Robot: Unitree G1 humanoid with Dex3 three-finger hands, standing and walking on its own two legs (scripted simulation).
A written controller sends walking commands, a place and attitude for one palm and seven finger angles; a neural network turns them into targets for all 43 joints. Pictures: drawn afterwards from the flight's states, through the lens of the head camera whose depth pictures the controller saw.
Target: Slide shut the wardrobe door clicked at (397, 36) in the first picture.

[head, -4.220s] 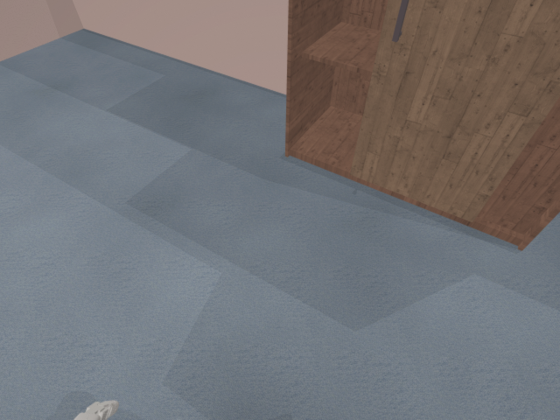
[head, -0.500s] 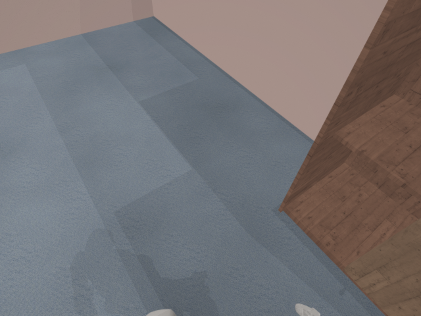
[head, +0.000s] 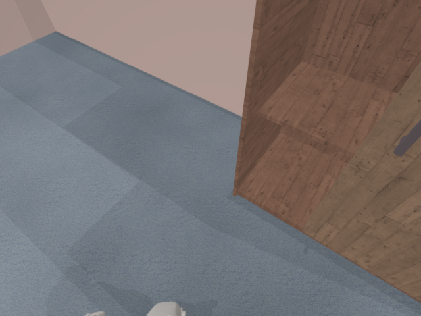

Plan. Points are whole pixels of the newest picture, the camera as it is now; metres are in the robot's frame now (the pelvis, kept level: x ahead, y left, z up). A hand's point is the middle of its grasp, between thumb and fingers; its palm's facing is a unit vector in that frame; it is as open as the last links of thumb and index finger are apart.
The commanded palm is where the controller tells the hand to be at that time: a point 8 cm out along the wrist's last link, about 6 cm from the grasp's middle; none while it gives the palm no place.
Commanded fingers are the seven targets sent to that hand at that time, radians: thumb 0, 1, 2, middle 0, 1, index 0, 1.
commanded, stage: turn to face it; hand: right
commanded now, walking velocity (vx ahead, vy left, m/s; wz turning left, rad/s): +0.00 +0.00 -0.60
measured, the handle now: out of the picture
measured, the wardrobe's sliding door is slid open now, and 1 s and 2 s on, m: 0.37 0.37 0.37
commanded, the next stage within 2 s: take the last steps up to it in 0.72 s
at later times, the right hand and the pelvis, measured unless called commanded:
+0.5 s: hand out of the picture -0.04 -0.17 -0.16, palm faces +0.34 +0.91 -0.25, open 7.4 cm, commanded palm none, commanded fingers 0.00 -0.90 -0.90 0.20 0.30 0.20 0.30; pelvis -0.02 +0.03 +0.00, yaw -19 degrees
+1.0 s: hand out of the picture -0.05 -0.17 -0.16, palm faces +0.46 +0.85 -0.27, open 7.4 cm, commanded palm none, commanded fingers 0.00 -0.90 -0.90 0.20 0.30 0.20 0.30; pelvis -0.02 +0.03 -0.01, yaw -28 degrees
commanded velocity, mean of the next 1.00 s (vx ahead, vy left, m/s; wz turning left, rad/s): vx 0.06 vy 0.00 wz -0.34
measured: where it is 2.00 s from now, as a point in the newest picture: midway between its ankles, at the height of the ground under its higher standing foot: outside the picture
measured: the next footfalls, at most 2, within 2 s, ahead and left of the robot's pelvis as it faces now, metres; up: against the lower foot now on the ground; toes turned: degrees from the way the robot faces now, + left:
left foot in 0.14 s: +0.05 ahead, +0.15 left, +0.00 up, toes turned -3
right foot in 0.56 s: -0.05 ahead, -0.09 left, +0.00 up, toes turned -26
